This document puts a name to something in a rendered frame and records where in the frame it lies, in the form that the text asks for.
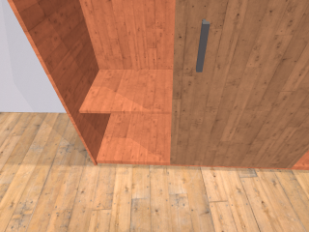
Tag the handle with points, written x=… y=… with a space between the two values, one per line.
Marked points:
x=204 y=34

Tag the wardrobe door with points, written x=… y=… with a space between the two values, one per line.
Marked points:
x=249 y=106
x=304 y=159

